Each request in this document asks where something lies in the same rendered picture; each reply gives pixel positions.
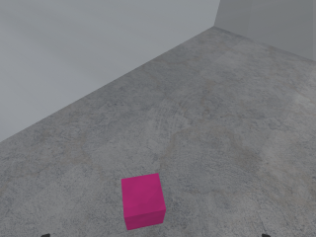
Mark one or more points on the carton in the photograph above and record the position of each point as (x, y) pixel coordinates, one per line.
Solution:
(143, 201)

